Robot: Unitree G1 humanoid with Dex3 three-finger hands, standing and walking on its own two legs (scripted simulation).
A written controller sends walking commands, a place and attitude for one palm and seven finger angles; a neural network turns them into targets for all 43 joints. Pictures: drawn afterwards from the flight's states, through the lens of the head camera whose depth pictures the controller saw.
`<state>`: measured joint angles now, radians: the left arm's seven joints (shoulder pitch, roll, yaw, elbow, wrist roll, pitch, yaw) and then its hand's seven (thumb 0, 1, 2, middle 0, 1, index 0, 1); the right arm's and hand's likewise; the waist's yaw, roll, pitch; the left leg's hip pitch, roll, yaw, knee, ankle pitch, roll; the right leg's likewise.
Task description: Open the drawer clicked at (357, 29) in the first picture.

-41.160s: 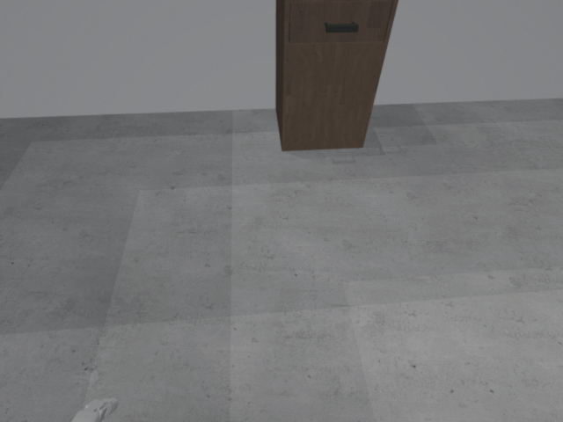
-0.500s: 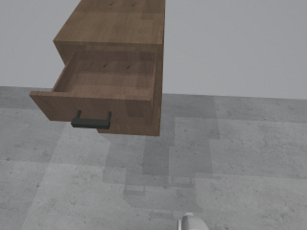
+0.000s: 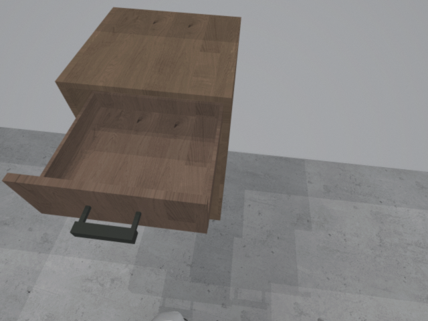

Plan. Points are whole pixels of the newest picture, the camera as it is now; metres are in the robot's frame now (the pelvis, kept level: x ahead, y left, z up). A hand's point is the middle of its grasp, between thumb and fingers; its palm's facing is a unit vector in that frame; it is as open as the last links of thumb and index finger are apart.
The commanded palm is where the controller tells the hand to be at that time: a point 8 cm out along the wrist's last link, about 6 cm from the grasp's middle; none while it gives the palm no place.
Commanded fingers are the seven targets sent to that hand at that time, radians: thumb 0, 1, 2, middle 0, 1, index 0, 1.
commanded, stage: come to a stop and stand still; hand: left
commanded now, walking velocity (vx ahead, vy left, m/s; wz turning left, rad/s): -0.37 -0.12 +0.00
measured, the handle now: (108, 222) +0.30 +0.27 -0.08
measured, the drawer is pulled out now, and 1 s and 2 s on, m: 0.30 0.30 0.30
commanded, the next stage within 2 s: look again from close up in 1.22 s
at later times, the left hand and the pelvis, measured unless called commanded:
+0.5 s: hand out of the picture +0.06 +0.14 -0.14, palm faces +0.04 -0.96 -0.29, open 7.4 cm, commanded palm none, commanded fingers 0.00 0.90 0.90 -0.20 -0.30 -0.20 -0.30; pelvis +0.00 -0.05 +0.01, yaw +0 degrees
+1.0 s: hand out of the picture -0.02 +0.20 -0.15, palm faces +0.02 -0.96 -0.29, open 7.4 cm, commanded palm none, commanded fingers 0.00 0.90 0.90 -0.20 -0.30 -0.20 -0.30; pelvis -0.03 +0.00 +0.00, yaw -1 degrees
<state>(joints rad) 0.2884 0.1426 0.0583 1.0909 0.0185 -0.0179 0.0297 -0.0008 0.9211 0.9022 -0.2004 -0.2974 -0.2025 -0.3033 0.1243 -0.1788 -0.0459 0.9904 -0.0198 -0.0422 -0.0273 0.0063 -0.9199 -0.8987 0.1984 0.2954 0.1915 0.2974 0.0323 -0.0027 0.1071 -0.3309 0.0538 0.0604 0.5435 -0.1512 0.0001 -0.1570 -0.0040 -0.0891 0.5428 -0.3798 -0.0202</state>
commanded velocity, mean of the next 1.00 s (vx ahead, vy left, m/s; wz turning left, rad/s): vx -0.03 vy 0.04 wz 0.00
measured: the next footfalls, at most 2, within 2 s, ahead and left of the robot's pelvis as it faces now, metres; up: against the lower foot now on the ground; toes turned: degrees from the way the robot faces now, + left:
left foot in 0.68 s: +0.00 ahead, +0.11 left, +0.00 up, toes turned +2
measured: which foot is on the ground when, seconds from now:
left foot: down 0.00-0.24, up 0.26-0.66, down 0.68-1.00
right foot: down 0.00-1.00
